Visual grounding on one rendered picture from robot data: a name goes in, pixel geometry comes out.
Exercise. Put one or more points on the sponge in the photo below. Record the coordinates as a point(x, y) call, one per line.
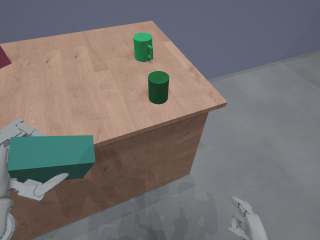
point(41, 158)

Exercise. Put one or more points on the right robot hand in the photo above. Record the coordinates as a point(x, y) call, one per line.
point(251, 227)

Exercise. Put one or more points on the left robot hand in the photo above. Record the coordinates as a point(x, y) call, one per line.
point(30, 189)

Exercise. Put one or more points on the table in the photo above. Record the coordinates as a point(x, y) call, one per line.
point(89, 83)

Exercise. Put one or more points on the left robot forearm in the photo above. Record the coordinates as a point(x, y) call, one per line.
point(8, 223)

